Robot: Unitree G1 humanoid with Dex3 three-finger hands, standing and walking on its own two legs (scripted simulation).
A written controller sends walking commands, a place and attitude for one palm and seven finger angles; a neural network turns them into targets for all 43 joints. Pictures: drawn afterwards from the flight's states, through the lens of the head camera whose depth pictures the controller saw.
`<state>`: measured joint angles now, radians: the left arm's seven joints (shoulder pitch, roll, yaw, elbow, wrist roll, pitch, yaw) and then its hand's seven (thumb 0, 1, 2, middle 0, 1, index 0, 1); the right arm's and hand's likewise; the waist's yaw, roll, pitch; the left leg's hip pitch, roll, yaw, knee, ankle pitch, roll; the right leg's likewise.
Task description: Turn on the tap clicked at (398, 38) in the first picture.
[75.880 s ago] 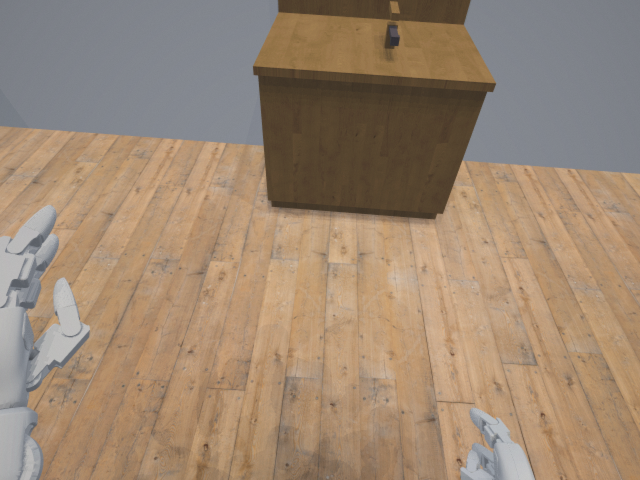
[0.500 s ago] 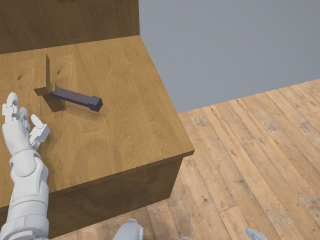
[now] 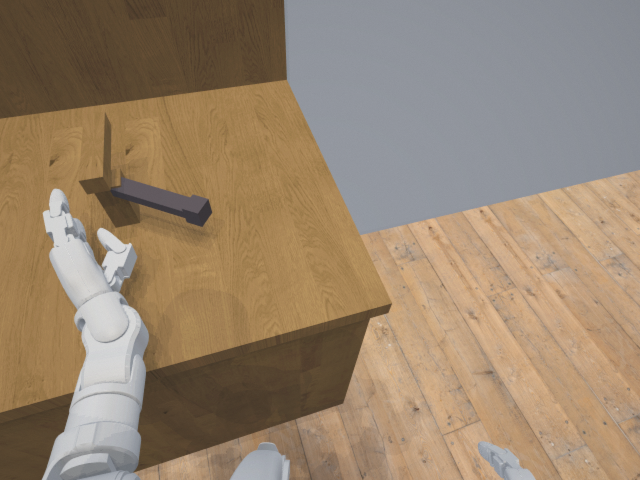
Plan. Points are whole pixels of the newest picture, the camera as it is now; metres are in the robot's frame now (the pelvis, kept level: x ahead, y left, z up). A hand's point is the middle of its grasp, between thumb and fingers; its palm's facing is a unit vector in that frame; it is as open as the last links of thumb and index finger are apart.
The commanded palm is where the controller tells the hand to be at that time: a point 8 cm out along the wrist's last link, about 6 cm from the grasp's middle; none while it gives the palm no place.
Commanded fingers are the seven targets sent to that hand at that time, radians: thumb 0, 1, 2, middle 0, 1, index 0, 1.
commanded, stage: push the lever round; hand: left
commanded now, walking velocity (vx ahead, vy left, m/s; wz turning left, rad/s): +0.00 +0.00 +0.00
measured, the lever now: (197, 210) +0.45 +0.19 +0.07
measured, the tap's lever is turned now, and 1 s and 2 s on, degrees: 53 53 71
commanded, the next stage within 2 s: none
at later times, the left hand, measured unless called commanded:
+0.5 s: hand (157, 236) +0.40 +0.23 +0.06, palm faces +0.73 -0.68 -0.08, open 7.9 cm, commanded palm +0.36 +0.25 +0.06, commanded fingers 0.00 0.90 0.90 -0.15 -0.15 -0.15 -0.15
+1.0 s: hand (176, 220) +0.43 +0.21 +0.06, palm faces +0.79 -0.61 -0.06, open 8.0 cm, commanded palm +0.38 +0.22 +0.06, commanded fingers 0.00 0.90 0.90 -0.15 -0.15 -0.15 -0.15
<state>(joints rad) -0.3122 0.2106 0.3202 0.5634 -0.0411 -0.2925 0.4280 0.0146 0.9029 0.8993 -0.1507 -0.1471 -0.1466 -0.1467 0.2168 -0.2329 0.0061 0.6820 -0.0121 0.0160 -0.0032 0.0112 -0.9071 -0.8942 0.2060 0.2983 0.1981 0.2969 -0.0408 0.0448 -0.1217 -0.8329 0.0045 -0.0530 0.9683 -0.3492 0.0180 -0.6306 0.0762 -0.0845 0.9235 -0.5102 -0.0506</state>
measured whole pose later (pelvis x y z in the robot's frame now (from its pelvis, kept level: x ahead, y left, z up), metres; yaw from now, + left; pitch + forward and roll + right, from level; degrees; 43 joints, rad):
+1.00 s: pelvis +0.01 -0.01 -0.01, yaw +1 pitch +15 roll -3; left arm -0.59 0.10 0.36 0.81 0.09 -0.26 0.80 0.01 0.90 0.90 -0.15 -0.15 -0.11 -0.14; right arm 0.24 -0.21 -0.03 0.74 -0.08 0.07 0.06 0.01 -0.91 -0.89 0.20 0.30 0.20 0.30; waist -0.08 0.04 -0.15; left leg -0.89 0.00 -0.07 0.99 -0.36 0.00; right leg -0.68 0.08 -0.10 0.95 -0.53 -0.07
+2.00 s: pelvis +0.00 -0.04 -0.01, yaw +2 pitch +18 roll -2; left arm -0.84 0.18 0.49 1.11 0.18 -0.29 0.98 0.02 0.98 0.94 -0.01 -0.09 0.00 -0.08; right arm 0.27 -0.22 -0.02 0.79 -0.11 0.02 0.07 0.01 -0.91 -0.89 0.20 0.30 0.20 0.30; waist -0.14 0.04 -0.17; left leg -0.97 0.01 -0.10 0.99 -0.34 -0.02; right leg -0.77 0.09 -0.14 0.97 -0.53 -0.11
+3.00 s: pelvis -0.01 -0.07 -0.02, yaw +1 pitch +19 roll -1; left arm -0.89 0.31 0.55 1.16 0.16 -0.24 0.93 0.02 0.95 0.92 0.00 -0.09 0.00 -0.03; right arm 0.30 -0.24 0.01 0.79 -0.09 -0.05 0.04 0.01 -0.91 -0.89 0.21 0.30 0.20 0.30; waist -0.17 0.03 -0.17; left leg -1.01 0.04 -0.12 1.00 -0.34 0.02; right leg -0.83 0.13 -0.15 1.00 -0.52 -0.14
